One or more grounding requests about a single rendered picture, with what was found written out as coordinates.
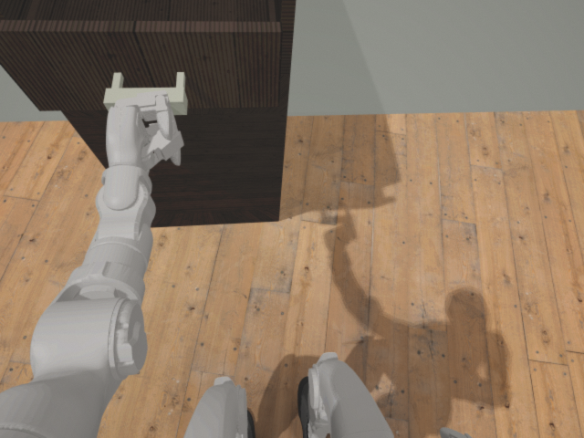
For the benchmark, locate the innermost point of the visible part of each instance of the right robot thigh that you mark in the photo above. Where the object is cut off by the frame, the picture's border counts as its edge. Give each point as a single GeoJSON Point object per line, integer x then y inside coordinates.
{"type": "Point", "coordinates": [352, 412]}

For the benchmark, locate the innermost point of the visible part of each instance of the robot thigh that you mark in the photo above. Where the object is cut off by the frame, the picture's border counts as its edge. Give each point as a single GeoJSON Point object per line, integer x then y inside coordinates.
{"type": "Point", "coordinates": [352, 412]}
{"type": "Point", "coordinates": [221, 413]}

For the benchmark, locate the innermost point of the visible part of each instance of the cabinet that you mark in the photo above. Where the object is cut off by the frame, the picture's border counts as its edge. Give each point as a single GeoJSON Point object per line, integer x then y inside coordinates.
{"type": "Point", "coordinates": [232, 158]}

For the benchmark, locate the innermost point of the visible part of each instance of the left robot hand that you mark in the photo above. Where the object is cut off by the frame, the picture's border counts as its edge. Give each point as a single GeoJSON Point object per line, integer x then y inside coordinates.
{"type": "Point", "coordinates": [126, 134]}

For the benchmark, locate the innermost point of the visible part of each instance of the handle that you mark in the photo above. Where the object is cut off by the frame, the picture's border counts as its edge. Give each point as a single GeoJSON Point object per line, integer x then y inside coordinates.
{"type": "Point", "coordinates": [177, 96]}

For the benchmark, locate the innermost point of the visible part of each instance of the drawer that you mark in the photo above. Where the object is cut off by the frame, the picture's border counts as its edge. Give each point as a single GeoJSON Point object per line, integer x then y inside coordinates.
{"type": "Point", "coordinates": [64, 55]}

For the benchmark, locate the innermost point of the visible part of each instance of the left robot upper arm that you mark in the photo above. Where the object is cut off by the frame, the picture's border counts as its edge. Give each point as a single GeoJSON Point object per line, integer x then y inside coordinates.
{"type": "Point", "coordinates": [83, 350]}

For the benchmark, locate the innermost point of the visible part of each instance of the robot left forearm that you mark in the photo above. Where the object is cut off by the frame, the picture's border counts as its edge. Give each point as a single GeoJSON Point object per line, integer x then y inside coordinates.
{"type": "Point", "coordinates": [119, 253]}

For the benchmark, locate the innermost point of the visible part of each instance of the left robot thigh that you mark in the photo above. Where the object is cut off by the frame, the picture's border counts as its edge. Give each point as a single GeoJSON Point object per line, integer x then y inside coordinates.
{"type": "Point", "coordinates": [221, 413]}

